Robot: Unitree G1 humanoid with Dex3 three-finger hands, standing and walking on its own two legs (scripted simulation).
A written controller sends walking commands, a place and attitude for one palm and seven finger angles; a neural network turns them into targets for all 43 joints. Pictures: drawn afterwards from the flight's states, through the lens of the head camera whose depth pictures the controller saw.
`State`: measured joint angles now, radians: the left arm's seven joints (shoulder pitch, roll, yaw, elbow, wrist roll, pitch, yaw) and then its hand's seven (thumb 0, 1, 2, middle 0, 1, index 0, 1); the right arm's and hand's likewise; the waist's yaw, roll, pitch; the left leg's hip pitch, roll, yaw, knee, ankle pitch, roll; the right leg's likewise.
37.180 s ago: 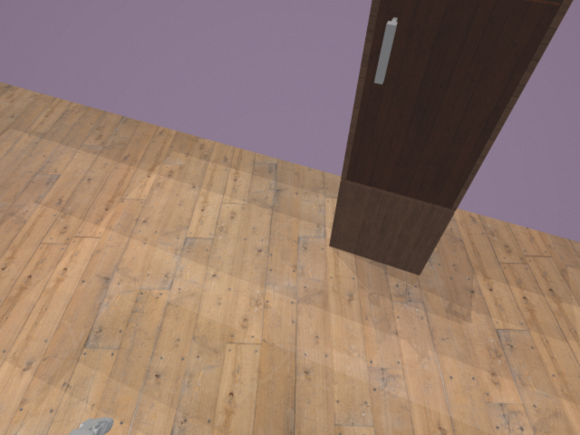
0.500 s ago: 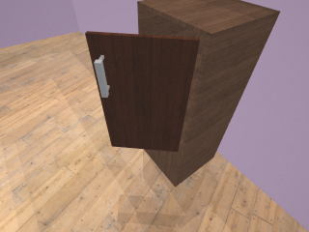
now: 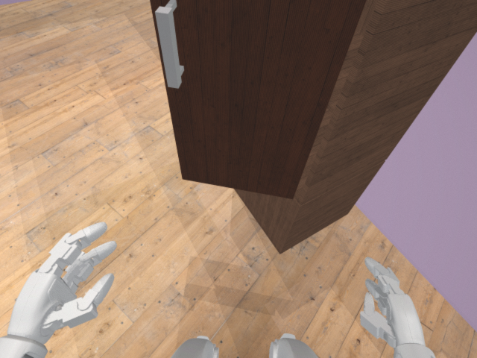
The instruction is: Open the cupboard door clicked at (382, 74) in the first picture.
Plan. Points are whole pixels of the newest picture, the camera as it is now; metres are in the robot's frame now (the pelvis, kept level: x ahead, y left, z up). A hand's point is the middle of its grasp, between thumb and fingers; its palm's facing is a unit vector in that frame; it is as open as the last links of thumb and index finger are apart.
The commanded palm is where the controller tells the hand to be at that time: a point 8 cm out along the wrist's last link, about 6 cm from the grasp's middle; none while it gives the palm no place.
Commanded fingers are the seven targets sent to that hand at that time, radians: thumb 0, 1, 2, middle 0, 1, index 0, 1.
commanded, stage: raise the hand with hooked fingers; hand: left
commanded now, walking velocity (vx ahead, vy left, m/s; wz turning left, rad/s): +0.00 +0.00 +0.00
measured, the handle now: (173, 45) +0.60 +0.19 +0.19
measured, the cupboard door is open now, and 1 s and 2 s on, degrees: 49 49 49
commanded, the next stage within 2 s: move the hooked fingers beside the handle in 1.66 s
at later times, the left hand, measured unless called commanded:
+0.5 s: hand (72, 237) +0.24 +0.25 +0.11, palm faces -0.05 -1.00 -0.07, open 11.7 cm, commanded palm +0.21 +0.30 +0.13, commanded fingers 0.00 -0.22 0.42 -0.28 -1.02 -0.28 -1.02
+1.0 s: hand (40, 174) +0.29 +0.28 +0.18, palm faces -0.01 -1.00 -0.07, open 13.9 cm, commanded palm +0.26 +0.33 +0.19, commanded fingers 0.00 -0.50 0.30 -0.30 -1.20 -0.30 -1.20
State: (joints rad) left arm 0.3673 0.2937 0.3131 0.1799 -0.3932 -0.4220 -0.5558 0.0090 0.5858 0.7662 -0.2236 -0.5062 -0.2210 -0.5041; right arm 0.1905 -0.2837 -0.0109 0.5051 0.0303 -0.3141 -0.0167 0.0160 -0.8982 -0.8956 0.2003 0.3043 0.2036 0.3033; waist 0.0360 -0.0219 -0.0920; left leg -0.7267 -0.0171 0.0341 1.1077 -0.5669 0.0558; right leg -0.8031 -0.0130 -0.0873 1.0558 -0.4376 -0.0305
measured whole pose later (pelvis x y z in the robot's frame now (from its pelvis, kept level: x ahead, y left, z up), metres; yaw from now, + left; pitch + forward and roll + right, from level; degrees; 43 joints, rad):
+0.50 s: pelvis +0.01 +0.00 +0.03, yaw +1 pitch +8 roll -2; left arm 0.26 0.40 0.38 0.09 -0.40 -0.22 -0.51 0.00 0.00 0.52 -0.26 -0.88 -0.26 -0.88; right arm 0.29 -0.28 0.04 0.54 0.05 -0.27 -0.06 0.02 -0.90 -0.90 0.20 0.30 0.20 0.30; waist 0.00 0.02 -0.08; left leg -0.57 0.00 0.01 0.91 -0.49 0.05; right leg -0.62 0.01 -0.11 0.83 -0.36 -0.03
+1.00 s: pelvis +0.02 +0.01 +0.06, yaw +1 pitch +2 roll -2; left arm -0.02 0.46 0.42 0.22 -0.35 -0.05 -0.52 -0.01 -0.47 0.31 -0.30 -1.19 -0.30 -1.18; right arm 0.26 -0.26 0.08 0.56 0.07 -0.24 -0.09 0.02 -0.90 -0.90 0.20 0.30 0.20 0.30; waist 0.03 0.03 -0.05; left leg -0.34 -0.02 0.01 0.70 -0.41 0.06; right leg -0.39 0.00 -0.10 0.63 -0.28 -0.02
